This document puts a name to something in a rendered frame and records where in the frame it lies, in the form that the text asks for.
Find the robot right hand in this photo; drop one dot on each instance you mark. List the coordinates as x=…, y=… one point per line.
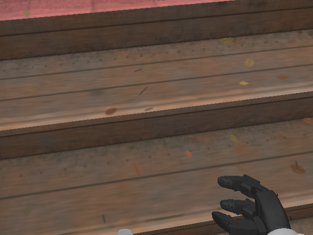
x=261, y=217

